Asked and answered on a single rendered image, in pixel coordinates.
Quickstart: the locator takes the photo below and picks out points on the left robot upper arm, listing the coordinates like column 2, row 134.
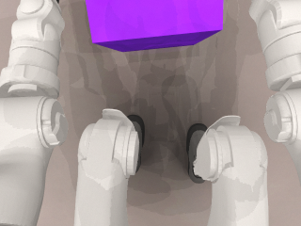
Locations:
column 30, row 128

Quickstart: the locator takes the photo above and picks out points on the carton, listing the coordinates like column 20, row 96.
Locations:
column 136, row 25

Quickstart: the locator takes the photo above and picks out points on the right robot foot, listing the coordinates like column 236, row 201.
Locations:
column 194, row 135

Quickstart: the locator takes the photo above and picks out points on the robot left forearm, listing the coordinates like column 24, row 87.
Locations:
column 34, row 51

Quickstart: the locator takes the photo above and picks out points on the right robot upper arm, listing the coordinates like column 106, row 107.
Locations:
column 282, row 122

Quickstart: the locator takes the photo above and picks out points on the robot right forearm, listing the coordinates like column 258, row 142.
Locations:
column 279, row 31

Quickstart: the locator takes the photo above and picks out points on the right robot thigh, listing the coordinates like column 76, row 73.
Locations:
column 230, row 158

